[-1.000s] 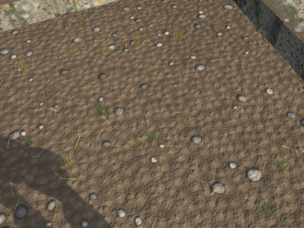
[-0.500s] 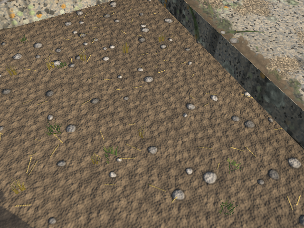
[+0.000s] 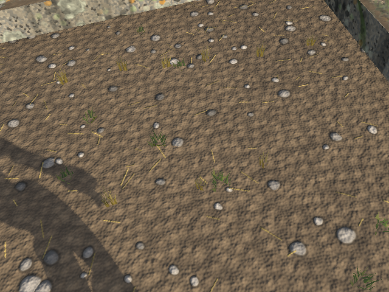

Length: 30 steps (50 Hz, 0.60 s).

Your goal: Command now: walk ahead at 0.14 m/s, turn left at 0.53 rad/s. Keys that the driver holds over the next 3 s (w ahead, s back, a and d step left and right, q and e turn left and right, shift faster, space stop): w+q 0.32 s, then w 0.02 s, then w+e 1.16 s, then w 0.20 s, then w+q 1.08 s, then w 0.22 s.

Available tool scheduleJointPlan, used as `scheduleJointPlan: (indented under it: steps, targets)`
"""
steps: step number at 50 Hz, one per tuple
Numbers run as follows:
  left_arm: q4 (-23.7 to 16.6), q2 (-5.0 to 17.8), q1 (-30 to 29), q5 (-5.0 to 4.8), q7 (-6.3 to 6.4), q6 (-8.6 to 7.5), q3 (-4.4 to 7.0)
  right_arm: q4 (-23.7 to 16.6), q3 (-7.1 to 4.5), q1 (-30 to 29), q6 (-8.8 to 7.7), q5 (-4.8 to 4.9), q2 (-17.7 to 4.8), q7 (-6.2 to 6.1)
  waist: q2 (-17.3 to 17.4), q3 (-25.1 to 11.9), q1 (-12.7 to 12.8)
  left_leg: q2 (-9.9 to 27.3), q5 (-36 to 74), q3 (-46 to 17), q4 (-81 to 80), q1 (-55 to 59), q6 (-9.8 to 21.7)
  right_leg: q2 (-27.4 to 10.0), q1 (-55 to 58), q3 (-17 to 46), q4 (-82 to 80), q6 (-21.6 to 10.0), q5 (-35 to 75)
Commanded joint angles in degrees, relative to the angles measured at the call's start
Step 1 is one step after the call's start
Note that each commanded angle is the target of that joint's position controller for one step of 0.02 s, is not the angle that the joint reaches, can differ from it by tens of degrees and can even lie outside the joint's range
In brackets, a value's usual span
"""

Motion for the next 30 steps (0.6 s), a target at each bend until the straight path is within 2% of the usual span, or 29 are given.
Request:
scheduleJointPlan:
  steps: [1, 4, 7, 10, 12, 13, 14, 15, 16, 17, 18, 19, 21, 23, 25, 27, 30]
  targets:
    - [-1.8, 9.8, 4.5, 0.2, -0.24, -0.98, 2.53, -5.8, -0.52, -6.8, -0.27, -0.36, -4.4, 1.65, -10.2, -1.1, 4.2, 2.4, 1.3, 0.6, -3.5, -10.2, -0.7, -15.8, 10.2, 12.9, -9.9, -9.0, 1.6]
    - [-1.1, 10.9, 5.5, 0.39, -0.81, -2.06, 3.13, -7.2, -0.18, -9.5, -0.63, -0.66, -3.8, 2.53, -9.3, 1.5, 4.7, 3.7, 1.9, 1.7, -8.9, -9.8, 0.1, -17.5, 9.9, 12.6, -12.9, -8.9, -6.7]
    - [-0.3, 11.2, 6.3, 0.57, -1.56, -3.17, 3.51, -8.6, 0.35, -11.7, -1.44, -0.57, -2.8, 2.91, -9.1, 2.6, 4.9, 4.5, 1.6, 3.8, -13.9, -7.0, 1.9, -18.1, 8.2, 9.4, -13.2, -8.3, -6.2]
    - [0.5, 11.7, 6.6, 0.45, -2.18, -3.63, 3.87, -9.7, 0.71, -12.6, -2.16, -0.49, -2.4, 3.11, -9.8, 2.6, 4.3, 4.1, 0.8, 6.4, -18.5, -2.1, 4.1, -18.2, 5.8, 5.8, -11.5, -7.4, -1.7]
    - [0.7, 12.3, 5.4, -0.06, -2.41, -3.4, 4.06, -9.3, 0.8, -9.5, -2.65, -0.76, -2.1, 2.87, -9.8, 1.4, 1.9, 2.4, 1.6, 8.5, -23.0, 4.7, 5.7, -18.1, 2.7, 2.5, -7.4, -6.1, 6.0]
    - [0.5, 12.5, 3.7, -0.64, -2.36, -3.2, 4.03, -7.7, 0.63, -4.3, -3.07, -1.13, -2.0, 2.51, -8.3, -0.5, -1.3, 0.4, 4.7, 9.7, -27.4, 12.9, 6.6, -16.8, -1.2, -1.1, -1.1, -4.8, 12.5]
    - [0.2, 11.5, 3.1, -0.85, -2.36, -3.18, 3.57, -4.5, -0.49, 4.3, -3.67, -1.61, -4.1, 1.77, -3.7, -5.2, -5.0, -1.5, 5.4, 8.5, -30.4, 25.2, 8.1, -13.8, -7.0, -5.7, 11.4, -3.0, 18.7]
    - [-2.5, 8.4, 1.1, -0.58, -2.65, -3.1, 2.37, -2.4, -2.52, 14.9, -4.23, -1.9, -10.5, 0.52, 9.0, -10.9, -10.0, 10.5, -9.8, -11.1, -38.9, 37.4, 12.2, -8.1, -20.1, -10.7, 32.6, 0.7, 8.8]
    - [-6.9, 5.1, -3.1, 1.16, -3.29, -3.47, 1.49, -3.6, -2.85, 15.6, -4.88, -0.43, -15.5, 0.14, 15.5, -9.2, -8.8, 22.9, -16.5, -40.4, -48.7, 40.1, 17.3, 0.2, -38.3, -2.6, 43.2, 2.4, -18.0]
    - [-5.9, 8.4, -3.6, 1.79, -3.66, -3.41, 2.16, -3.1, -1.95, 12.8, -4.69, 0.21, -12.0, -0.24, 6.1, -3.9, -7.7, 23.3, -12.7, -34.8, -47.4, 36.0, 18.5, -4.1, -41.6, 4.3, 46.9, 1.5, -14.1]
    - [-4.4, 8.5, -1.1, 0.39, -4.47, -3.87, 2.17, -3.7, -0.75, 9.1, -4.81, 0.01, -8.4, -0.65, 3.3, -0.6, -4.3, 21.0, -4.3, -26.9, -46.8, 30.5, 16.8, -6.4, -38.8, 4.1, 44.7, 0.9, -6.9]
    - [-2.6, 8.1, 1.3, -0.22, -4.89, -4.14, 2.03, -4.0, 0.24, 6.1, -5.33, -0.17, -5.5, -0.85, 1.2, 1.1, -1.8, 17.3, 5.9, -19.9, -47.4, 26.4, 14.5, -7.7, -34.8, 3.8, 41.0, 1.0, -2.6]
    - [0.5, 7.6, 5.5, 0.7, -5.12, -3.13, 1.72, -4.3, 1.07, 3.2, -6.96, -0.14, -4.2, -1.27, 3.0, -0.8, 0.5, 12.9, 22.9, -10.9, -48.1, 24.0, 12.0, -8.0, -28.8, 2.1, 39.9, 2.1, 2.4]
    - [1.1, 7.1, 5.5, 0.32, -5.43, -2.21, 1.76, -2.6, 1.14, 5.5, -8.28, 0.27, -4.5, -1.05, 2.2, -1.7, 0.9, 12.3, 34.5, -6.4, -47.8, 24.1, 11.2, -7.2, -28.7, 1.7, 41.2, 2.2, 4.6]
    - [0.5, 6.3, 2.1, -0.31, -5.71, -1.78, 1.64, -1.0, 1.19, 8.3, -8.78, 0.22, -4.5, -1.06, 1.4, 0.0, -0.1, 12.3, 37.6, -3.2, -48.8, 24.7, 10.0, -6.6, -32.3, 2.5, 40.8, 2.1, 7.0]
    - [-0.5, 5.6, -2.0, -0.69, -5.71, -1.74, 1.56, 0.4, 1.55, 10.8, -9.02, -0.22, -3.8, -1.25, 1.3, 2.1, -1.6, 12.3, 39.1, -0.5, -49.9, 25.5, 8.8, -4.4, -35.7, 4.5, 38.3, 1.8, 9.1]
    - [-1.6, 4.2, -5.9, -0.44, -5.76, -2.21, 1.06, 1.9, 2.38, 11.2, -9.46, -0.33, -2.0, -1.72, 1.4, 3.7, -1.9, 12.0, 43.0, 3.6, -50.6, 26.5, 7.5, -2.0, -36.1, 4.1, 30.0, 1.1, 13.5]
